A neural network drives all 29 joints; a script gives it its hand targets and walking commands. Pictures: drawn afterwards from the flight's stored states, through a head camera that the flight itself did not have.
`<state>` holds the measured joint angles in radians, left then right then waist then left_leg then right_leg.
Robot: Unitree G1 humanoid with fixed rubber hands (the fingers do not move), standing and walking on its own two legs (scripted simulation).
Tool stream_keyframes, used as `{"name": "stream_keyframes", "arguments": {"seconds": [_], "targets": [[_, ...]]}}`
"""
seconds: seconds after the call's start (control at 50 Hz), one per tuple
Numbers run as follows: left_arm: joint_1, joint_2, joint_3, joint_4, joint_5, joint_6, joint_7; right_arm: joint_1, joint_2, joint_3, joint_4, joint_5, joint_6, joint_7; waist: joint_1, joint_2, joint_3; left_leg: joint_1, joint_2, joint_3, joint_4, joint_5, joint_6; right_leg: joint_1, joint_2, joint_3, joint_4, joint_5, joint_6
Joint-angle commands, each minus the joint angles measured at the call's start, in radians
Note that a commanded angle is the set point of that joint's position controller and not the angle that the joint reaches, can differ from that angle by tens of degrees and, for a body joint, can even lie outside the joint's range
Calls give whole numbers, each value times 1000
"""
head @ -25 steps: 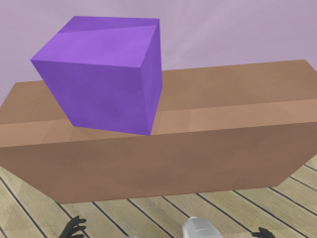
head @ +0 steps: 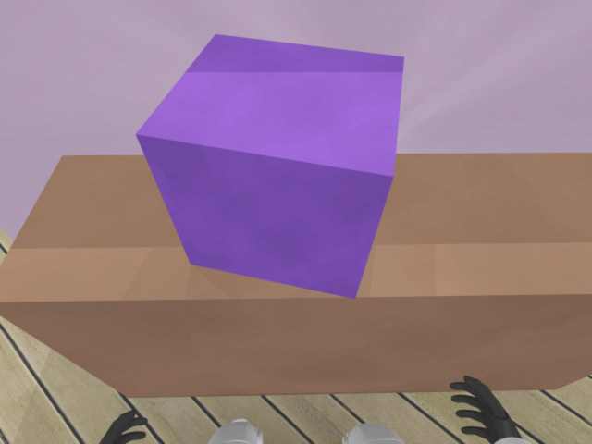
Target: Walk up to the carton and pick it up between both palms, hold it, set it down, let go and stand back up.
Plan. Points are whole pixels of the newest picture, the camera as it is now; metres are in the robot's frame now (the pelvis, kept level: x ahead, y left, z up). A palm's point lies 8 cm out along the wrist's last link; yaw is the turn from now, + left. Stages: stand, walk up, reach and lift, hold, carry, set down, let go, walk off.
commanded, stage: walk up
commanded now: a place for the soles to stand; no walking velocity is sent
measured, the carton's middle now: (287, 170) +0.50 +0.03 +0.07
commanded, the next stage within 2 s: reach and lift in 1.64 s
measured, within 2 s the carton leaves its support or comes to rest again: neither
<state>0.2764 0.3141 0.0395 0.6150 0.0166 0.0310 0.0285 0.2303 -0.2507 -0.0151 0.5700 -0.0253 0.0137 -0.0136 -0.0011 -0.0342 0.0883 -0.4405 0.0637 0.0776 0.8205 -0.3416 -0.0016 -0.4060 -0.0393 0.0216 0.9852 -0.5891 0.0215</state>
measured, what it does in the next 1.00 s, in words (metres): steps on the spot: right foot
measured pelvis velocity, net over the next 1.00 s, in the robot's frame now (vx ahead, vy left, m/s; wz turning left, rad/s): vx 0.02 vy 0.01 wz -0.12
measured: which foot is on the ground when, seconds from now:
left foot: down 0.00-1.00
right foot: up 0.00-0.02, down 0.04-1.00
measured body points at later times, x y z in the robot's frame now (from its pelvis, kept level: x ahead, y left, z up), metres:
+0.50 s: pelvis +0.01 +0.00 +0.02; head +0.03 +0.00 +0.47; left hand +0.19 +0.25 -0.07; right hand +0.14 -0.27 -0.06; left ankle +0.06 +0.13 -0.70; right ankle +0.01 -0.13 -0.70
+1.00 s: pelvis +0.02 +0.01 +0.02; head +0.03 +0.00 +0.47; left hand +0.19 +0.25 -0.06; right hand +0.10 -0.27 -0.08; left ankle +0.06 +0.13 -0.70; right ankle +0.01 -0.13 -0.70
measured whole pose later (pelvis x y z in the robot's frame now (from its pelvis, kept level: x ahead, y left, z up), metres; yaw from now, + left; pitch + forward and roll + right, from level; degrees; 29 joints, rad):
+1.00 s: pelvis +0.02 +0.01 +0.02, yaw -7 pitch -1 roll +1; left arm 0.25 0.28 0.03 0.61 0.01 -0.01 -0.01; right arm 0.29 -0.30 -0.01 0.64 -0.01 0.02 0.03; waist -0.01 0.01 0.03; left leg -0.30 0.09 0.19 0.61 -0.29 0.00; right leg -0.29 0.00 0.11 0.64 -0.33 0.03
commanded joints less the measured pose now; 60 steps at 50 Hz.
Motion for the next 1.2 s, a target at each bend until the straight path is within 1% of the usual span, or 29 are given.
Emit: {"name": "stream_keyframes", "arguments": {"seconds": [0.0,0.02,0.04,0.06,0.08,0.12,0.14,0.16,0.18,0.26,0.4,0.52,0.68,0.7,0.72,0.74,0.76,0.8,0.88,0.92,1.06,1.18], "targets": [[80,91,31,-64,5,-22,-14,8,-214,-58,-76,2,-7,-6,16,233,-121,111,237,-280,-305,347,167,78,-10,-23,-273,195,-25],[80,105,35,-65,4,-31,-20,-11,-217,-51,-82,10,-7,-1,37,211,-128,54,222,-231,-276,343,132,165,-8,-1,-388,359,-48],[62,134,40,-69,12,-40,-25,2,-191,-40,-93,23,-11,6,37,149,-165,5,191,-185,-231,283,89,230,-53,108,-429,452,-84],[-29,197,52,-77,4,-41,-30,17,-160,-36,-111,46,-13,11,-18,17,-172,58,85,-86,-206,167,47,138,-113,221,-447,452,-124],[-75,164,40,-71,-18,-43,-36,8,-150,-33,-94,48,-12,10,-28,13,-179,160,55,-68,-203,123,36,69,-117,192,-455,421,-135],[-80,118,22,-77,-18,-42,-42,-3,-177,-38,-84,37,-19,10,-11,49,-162,168,84,-91,-248,240,47,96,-71,121,-410,501,-94],[-66,115,19,-74,-17,-39,-42,3,-194,-43,-83,30,-23,11,-3,55,-169,170,109,-105,-261,287,63,116,-54,106,-384,529,-82],[-57,113,16,-66,-16,-36,-43,11,-200,-44,-83,27,-27,11,1,50,-175,158,130,-123,-278,313,77,144,-48,95,-376,537,-75],[-55,115,16,-63,-13,-33,-44,11,-200,-43,-84,27,-30,11,5,43,-178,147,138,-121,-287,313,83,164,-48,98,-378,536,-74],[-80,115,17,-60,-17,-29,-50,3,-191,-40,-89,29,-26,12,3,39,-154,147,120,-80,-310,225,67,153,-51,114,-421,501,-79],[-107,120,19,-53,-21,-33,-58,5,-194,-43,-88,24,-26,16,-2,28,-120,171,112,-59,-343,116,57,105,-44,133,-471,431,-80],[-107,123,22,-48,-22,-37,-62,12,-193,-44,-81,22,-29,17,-4,20,-109,192,107,-45,-352,67,52,75,-38,153,-498,395,-83],[-88,122,25,-43,-23,-38,-61,29,-195,-45,-68,19,-30,16,-5,15,-105,215,107,-31,-351,47,51,47,-27,174,-513,377,-85],[-61,120,27,-63,-9,-50,-52,29,-205,-45,-53,13,-17,26,5,60,-108,221,78,-9,-300,30,47,36,-60,227,-551,305,-83],[-75,143,33,-65,-8,-55,-46,38,-183,-41,-51,13,-12,30,-5,20,-97,234,69,-19,-295,42,43,5,-72,253,-573,261,-89],[-85,146,34,-71,-9,-56,-42,46,-181,-40,-47,12,-10,32,-10,-2,-89,248,71,-28,-301,48,44,-19,-71,257,-583,236,-89],[-81,140,33,-74,-11,-57,-39,44,-184,-40,-44,11,-10,34,-10,-9,-82,258,74,-30,-303,54,46,-36,-64,253,-585,232,-85],[-71,130,30,-82,-11,-58,-36,50,-193,-42,-35,12,-14,35,-12,-19,-84,266,81,-35,-312,72,49,-36,-52,236,-576,260,-79],[-49,121,28,-93,-12,-58,-37,50,-204,-40,-21,13,-20,35,-9,-10,-107,260,98,-34,-318,119,57,7,-35,206,-528,367,-72],[-42,120,29,-100,-12,-57,-36,49,-208,-38,-16,15,-18,36,-7,-5,-115,253,104,-30,-319,135,60,24,-30,197,-508,397,-71],[-22,119,31,-114,-12,-50,-30,33,-218,-36,-12,19,-9,38,-5,27,-111,229,125,-20,-336,118,74,43,-9,175,-457,425,-61],[-18,121,34,-120,-12,-50,-26,16,-221,-34,-13,22,-2,39,-8,40,-106,216,136,-9,-345,95,81,54,2,161,-436,437,-55]]}}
